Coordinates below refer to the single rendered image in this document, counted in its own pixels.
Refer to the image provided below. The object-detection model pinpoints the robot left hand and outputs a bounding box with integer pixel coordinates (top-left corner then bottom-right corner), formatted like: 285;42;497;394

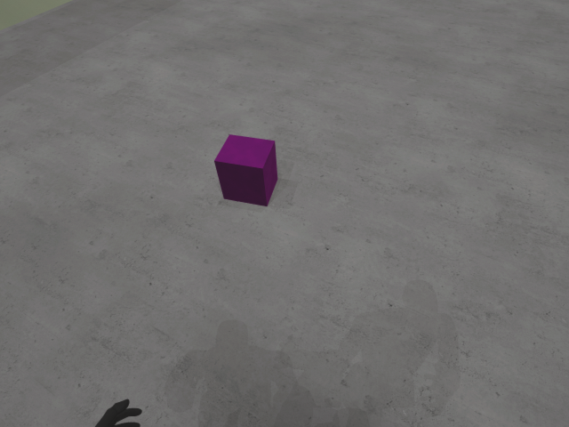
95;399;142;427

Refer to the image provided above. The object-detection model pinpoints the carton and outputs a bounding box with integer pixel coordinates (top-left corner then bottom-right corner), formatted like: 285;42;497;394
214;134;277;206

